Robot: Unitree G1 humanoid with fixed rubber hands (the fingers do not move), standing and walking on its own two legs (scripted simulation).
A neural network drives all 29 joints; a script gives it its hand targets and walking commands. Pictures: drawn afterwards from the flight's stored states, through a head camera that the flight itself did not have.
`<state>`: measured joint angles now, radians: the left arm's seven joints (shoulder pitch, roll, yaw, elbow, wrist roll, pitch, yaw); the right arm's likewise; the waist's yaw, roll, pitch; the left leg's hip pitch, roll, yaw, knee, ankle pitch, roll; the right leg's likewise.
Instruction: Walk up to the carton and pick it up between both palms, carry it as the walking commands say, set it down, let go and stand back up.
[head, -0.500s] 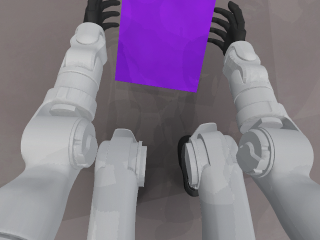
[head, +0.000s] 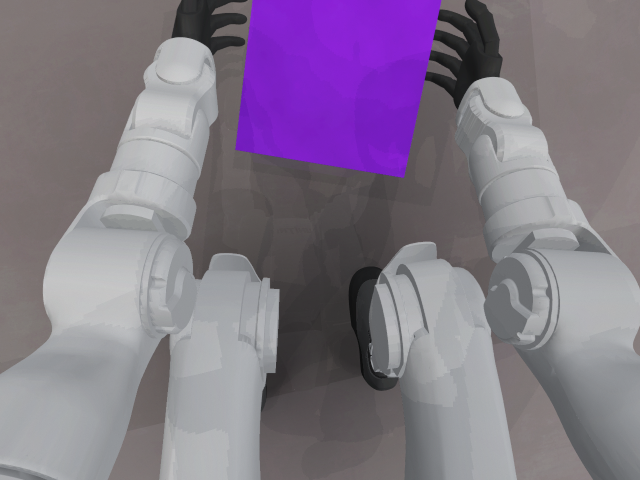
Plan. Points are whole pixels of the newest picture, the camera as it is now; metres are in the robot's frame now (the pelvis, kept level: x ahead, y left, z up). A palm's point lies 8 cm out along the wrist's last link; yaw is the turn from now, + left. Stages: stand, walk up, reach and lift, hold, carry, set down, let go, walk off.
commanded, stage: set down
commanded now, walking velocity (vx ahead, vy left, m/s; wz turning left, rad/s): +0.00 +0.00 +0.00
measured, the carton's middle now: (328, 80) +0.52 -0.03 -0.26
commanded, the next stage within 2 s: none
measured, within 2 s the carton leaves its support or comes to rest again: neither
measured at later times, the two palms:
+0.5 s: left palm (176, 82) +0.50 +0.15 -0.20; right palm (493, 101) +0.48 -0.20 -0.18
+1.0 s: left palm (158, 41) +0.52 +0.15 -0.14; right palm (518, 84) +0.49 -0.20 -0.14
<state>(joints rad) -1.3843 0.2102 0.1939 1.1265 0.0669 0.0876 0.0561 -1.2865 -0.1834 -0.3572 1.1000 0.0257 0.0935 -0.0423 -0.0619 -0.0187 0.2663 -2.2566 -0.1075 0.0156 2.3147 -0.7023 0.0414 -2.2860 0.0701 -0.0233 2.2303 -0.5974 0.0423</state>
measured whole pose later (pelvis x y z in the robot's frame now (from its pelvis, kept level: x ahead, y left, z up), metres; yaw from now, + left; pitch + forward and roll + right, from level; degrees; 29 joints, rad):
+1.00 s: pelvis -0.03 -0.01 +0.02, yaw +2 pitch +29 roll -1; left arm -1.36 0.43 -0.01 0.85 -0.24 0.14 0.11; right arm -1.29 -0.30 -0.11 0.81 0.33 0.11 -0.20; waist -0.07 0.00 0.53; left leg -2.09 -0.04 0.02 2.23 -0.64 0.03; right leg -2.13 0.04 -0.05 2.16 -0.53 -0.01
